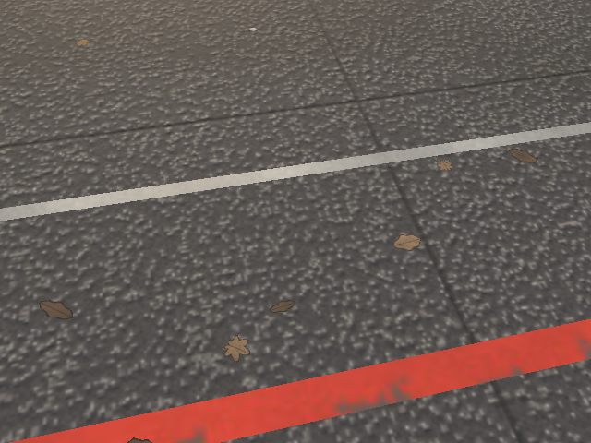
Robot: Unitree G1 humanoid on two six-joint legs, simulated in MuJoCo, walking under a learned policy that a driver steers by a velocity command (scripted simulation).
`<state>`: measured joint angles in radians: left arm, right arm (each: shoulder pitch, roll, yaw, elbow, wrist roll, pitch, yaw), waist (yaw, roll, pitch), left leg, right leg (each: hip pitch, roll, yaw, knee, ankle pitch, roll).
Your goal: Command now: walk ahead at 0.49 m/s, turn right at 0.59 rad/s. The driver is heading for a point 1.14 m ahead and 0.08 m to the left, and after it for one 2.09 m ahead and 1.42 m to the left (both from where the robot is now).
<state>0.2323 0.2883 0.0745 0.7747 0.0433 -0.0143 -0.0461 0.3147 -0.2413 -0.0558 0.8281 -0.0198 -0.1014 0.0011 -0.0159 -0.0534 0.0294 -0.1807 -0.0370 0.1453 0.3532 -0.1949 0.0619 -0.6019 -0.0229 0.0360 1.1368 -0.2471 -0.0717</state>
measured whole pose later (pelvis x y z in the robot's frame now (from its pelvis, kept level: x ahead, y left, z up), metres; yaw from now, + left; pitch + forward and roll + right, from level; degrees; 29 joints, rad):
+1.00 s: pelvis +0.55 -0.05 -0.01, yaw +6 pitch +0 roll +0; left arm 0.23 0.23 0.02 0.85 0.03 -0.08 0.00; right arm 0.26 -0.27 -0.07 0.86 -0.01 -0.03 0.01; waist 0.00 -0.01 0.06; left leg -0.29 -0.13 0.04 0.46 -0.18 0.14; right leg -0.44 -0.05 0.00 1.22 -0.32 -0.02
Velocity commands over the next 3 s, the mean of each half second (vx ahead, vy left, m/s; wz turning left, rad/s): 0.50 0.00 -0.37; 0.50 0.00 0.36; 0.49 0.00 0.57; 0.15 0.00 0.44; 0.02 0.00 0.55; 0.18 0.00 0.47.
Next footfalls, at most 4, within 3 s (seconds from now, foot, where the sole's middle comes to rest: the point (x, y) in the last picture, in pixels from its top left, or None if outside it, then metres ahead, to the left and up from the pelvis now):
0.30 right None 0.30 -0.14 -0.78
0.84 left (296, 381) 0.63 0.00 -0.78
1.38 right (334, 264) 0.96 -0.11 -0.78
1.84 left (244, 257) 0.98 0.13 -0.78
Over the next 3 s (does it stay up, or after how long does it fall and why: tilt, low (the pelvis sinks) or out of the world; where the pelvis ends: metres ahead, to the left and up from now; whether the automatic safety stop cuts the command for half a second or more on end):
stays up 0.94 0.06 0.00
